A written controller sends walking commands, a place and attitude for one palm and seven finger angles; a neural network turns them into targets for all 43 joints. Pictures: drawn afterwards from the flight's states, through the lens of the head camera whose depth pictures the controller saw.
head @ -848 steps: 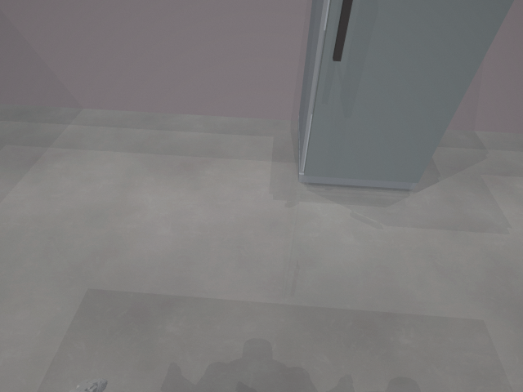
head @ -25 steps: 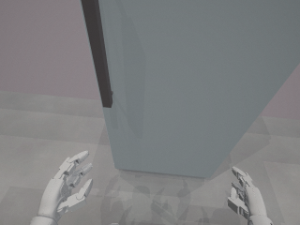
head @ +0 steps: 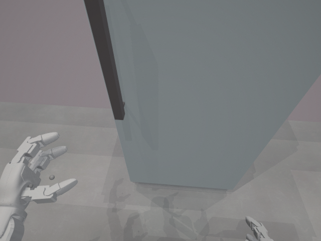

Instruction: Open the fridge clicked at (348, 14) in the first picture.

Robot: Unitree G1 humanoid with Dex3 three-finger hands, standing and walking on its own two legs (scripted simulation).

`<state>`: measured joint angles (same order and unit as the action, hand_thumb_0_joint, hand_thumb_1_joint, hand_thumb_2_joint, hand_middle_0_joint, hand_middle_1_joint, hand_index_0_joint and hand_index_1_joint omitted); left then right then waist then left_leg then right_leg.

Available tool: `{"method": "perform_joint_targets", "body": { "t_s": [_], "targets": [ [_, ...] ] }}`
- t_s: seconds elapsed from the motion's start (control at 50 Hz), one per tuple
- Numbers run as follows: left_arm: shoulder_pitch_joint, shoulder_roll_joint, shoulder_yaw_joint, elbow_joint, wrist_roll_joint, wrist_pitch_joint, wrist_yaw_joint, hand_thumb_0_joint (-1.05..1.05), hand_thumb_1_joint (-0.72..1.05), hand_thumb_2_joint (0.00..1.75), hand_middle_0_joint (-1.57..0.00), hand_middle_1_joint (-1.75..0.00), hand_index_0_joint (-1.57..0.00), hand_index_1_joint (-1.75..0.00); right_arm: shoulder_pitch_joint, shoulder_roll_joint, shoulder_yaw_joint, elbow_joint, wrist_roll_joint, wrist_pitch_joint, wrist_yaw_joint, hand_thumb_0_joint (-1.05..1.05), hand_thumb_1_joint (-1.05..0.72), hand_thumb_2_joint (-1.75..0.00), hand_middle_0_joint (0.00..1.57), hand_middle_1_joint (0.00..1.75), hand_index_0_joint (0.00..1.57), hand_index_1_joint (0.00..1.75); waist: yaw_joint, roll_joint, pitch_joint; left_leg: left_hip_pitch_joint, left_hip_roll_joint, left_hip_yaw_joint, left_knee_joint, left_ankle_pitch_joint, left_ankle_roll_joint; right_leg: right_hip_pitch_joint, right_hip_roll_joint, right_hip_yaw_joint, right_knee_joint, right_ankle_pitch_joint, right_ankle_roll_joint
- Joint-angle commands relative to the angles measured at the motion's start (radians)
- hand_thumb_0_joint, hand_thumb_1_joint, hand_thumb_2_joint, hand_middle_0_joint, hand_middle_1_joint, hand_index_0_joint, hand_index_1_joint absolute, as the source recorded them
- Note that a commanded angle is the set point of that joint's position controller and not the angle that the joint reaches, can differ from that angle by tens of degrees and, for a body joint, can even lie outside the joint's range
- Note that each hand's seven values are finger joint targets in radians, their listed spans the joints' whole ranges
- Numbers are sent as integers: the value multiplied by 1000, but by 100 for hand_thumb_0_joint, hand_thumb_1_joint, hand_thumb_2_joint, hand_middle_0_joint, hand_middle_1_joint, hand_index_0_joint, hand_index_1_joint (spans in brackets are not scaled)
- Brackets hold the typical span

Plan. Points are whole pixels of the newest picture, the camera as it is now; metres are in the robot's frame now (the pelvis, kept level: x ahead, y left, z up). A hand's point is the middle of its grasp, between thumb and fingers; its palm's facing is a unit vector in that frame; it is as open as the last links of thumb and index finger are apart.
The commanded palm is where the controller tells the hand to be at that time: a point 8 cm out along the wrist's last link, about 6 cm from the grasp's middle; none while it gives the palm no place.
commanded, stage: raise the hand to about handle height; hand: left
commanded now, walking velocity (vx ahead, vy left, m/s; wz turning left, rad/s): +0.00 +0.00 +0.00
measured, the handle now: (108, 49) +0.51 +0.16 +0.23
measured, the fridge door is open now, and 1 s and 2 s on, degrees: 0 0 0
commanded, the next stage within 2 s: move the hooked fingers beside the handle in 1.20 s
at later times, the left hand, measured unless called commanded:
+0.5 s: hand (16, 157) +0.24 +0.29 +0.14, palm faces +0.02 -1.00 -0.08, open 13.8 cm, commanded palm +0.21 +0.34 +0.16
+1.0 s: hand (16, 139) +0.26 +0.28 +0.18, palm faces +0.03 -1.00 -0.08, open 14.0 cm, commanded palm +0.23 +0.33 +0.19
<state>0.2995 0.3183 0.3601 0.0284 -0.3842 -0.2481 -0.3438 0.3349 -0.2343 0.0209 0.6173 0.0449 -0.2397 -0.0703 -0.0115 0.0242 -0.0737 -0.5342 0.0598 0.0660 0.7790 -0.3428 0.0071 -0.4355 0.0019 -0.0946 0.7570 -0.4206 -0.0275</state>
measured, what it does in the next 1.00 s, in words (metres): stands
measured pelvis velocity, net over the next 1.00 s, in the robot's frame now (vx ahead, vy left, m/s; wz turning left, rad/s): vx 0.00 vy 0.01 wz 0.02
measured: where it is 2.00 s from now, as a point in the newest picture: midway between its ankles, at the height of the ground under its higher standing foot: outside the picture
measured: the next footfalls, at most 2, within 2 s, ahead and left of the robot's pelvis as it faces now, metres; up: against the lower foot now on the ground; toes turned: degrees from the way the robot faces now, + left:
none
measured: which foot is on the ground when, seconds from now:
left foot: down 0.00-1.00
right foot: down 0.00-1.00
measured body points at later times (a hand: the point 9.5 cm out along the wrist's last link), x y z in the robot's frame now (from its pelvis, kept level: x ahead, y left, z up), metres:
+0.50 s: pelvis -0.01 +0.03 +0.02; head -0.01 +0.03 +0.47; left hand +0.24 +0.35 +0.15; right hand +0.20 -0.18 -0.03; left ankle +0.03 +0.11 -0.71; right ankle -0.02 -0.10 -0.71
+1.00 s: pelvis +0.00 +0.01 +0.03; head -0.02 +0.00 +0.48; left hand +0.25 +0.34 +0.19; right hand +0.17 -0.23 -0.04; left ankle +0.03 +0.11 -0.71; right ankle -0.02 -0.10 -0.71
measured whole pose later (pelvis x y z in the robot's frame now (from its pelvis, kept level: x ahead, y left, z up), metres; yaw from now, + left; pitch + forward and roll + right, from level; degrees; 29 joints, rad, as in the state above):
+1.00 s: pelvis +0.00 +0.01 +0.03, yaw +1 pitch -2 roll -1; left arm -0.05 0.46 0.45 0.17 -0.35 0.04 -0.49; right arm 0.26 -0.28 0.07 0.62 0.08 -0.24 -0.10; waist 0.03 0.04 -0.01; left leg -0.26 0.03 0.06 0.50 -0.21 0.02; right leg -0.15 0.00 -0.10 0.47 -0.28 -0.02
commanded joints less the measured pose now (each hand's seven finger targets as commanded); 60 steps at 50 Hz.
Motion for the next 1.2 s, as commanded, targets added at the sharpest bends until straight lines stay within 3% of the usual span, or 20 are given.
{"method": "perform_joint_targets", "body": {
  "t_s": [0.0,0.02,0.08,0.14,0.22,0.28,0.32,0.4,0.46,0.52,0.64,0.72,0.82,0.88,0.96,1.02,1.06,1.1,1.12,1.18],
  "targets": [
    [-92,125,-28,-151,23,-53,-54,0,-17,44,-28,-99,-28,-99,-130,-153,-55,-155,12,-95,-5,0,-90,-90,20,30,20,30,5,31,-85,167,-42,-68,-103,215,29,-32,7,54,-144,315,41],
    [-125,135,-38,-145,22,-34,-75,0,-20,43,-28,-100,-28,-100,-126,-162,-55,-154,17,-98,-11,0,-90,-90,20,30,20,30,2,11,-60,175,-40,-72,-110,208,32,-27,8,60,-158,295,41],
    [-198,230,35,-199,10,4,-96,0,-27,40,-28,-105,-28,-105,-132,-174,-55,-160,21,-111,-29,0,-90,-90,20,30,20,30,21,25,-140,230,-41,-86,-150,196,33,19,7,46,-178,245,27],
    [-268,314,139,-305,-5,-7,-61,0,-34,37,-29,-110,-29,-110,-144,-162,-45,-164,13,-118,-36,0,-90,-90,20,30,20,30,46,75,-218,318,-37,-97,-180,266,29,81,14,26,-176,295,13],
    [-295,282,137,-267,-11,2,-22,0,-43,33,-29,-115,-29,-115,-150,-154,-27,-155,11,-113,-29,0,-90,-90,20,30,20,30,52,105,-143,341,-28,-112,-226,280,10,90,27,2,-195,290,3],
    [-336,246,87,-156,-2,80,-48,0,-50,30,-30,-120,-30,-120,-166,-159,-22,-150,24,-99,-33,0,-90,-90,20,30,20,30,38,123,-56,333,-25,-117,-264,200,6,64,24,0,-230,242,6],
    [-336,247,67,-77,11,153,-81,0,-50,30,-30,-120,-30,-120,-165,-165,-18,-159,30,-89,-37,0,-90,-90,20,30,20,30,44,87,-28,324,-28,-117,-285,184,10,82,23,8,-259,240,5],
    [-472,305,72,-132,30,231,-111,0,-50,30,-30,-120,-30,-120,-190,-162,-6,-184,34,-74,-44,0,-90,-90,20,30,20,30,39,64,-63,363,-29,-131,-311,159,17,100,22,8,-282,217,8],
    [-575,389,150,-210,21,206,-101,0,-50,30,-30,-120,-30,-120,-206,-150,9,-188,25,-70,-46,0,-90,-90,20,30,20,30,49,90,-135,429,-33,-136,-324,185,14,141,28,10,-301,225,2],
    [-610,432,202,-191,6,172,-93,0,-50,30,-30,-120,-30,-120,-208,-145,20,-169,19,-71,-48,0,-90,-90,20,30,20,30,55,88,-127,451,-32,-139,-340,191,12,160,34,12,-328,229,-1],
    [-655,405,153,-28,22,249,-141,0,-50,30,-30,-120,-30,-120,-210,-154,19,-147,38,-60,-53,0,-90,-90,20,30,20,30,42,134,-63,440,-38,-130,-376,147,13,159,20,17,-364,220,-1],
    [-627,391,127,66,20,312,-178,0,-50,30,-30,-120,-30,-120,-210,-161,17,-160,44,-52,-46,0,-90,-90,20,30,20,30,45,26,-38,410,-43,-129,-375,134,22,162,20,20,-382,209,1],
    [-631,453,191,-24,5,270,-178,0,-50,30,-30,-120,-30,-120,-225,-164,9,-175,40,-57,-30,0,-90,-90,20,30,20,30,60,15,-98,433,-50,-114,-348,186,28,179,17,30,-372,229,2],
    [-654,480,235,-107,3,217,-148,0,-50,30,-30,-120,-30,-120,-221,-156,5,-178,34,-68,-30,0,-90,-90,20,30,20,30,61,87,-156,474,-54,-102,-345,222,27,200,16,31,-368,260,3],
    [-650,454,224,-66,11,205,-122,0,-50,30,-30,-120,-30,-120,-213,-154,5,-157,34,-71,-35,0,-90,-90,20,30,20,30,52,118,-74,446,-52,-87,-353,201,28,186,14,39,-385,256,5],
    [-632,440,205,-5,17,230,-128,0,-50,30,-30,-120,-30,-120,-206,-159,-1,-150,37,-67,-41,0,-90,-90,20,30,20,30,49,68,-47,429,-49,-77,-345,194,32,185,4,57,-397,261,13],
    [-656,419,169,-12,23,246,-141,0,-50,30,-30,-120,-30,-120,-210,-160,-1,-152,42,-65,-43,0,-90,-90,20,30,20,30,41,91,-60,435,-54,-71,-337,207,33,183,2,58,-390,287,18],
    [-658,415,163,-8,20,250,-150,0,-50,30,-30,-120,-30,-120,-212,-162,-2,-154,43,-66,-45,0,-90,-90,20,30,20,30,37,73,-77,437,-57,-69,-325,219,36,186,-1,62,-383,308,23],
    [-637,420,171,2,11,249,-155,0,-50,30,-30,-120,-30,-120,-210,-161,-3,-155,41,-63,-42,0,-90,-90,20,30,20,30,41,8,-79,430,-50,-69,-311,245,37,202,-6,77,-381,346,30],
    [-640,428,192,8,0,238,-167,0,-50,30,-30,-120,-30,-120,-216,-164,-7,-154,42,-61,-41,0,-90,-90,20,30,20,30,40,-5,-109,420,-58,-63,-289,261,39,207,-13,92,-363,394,45]
  ]
}}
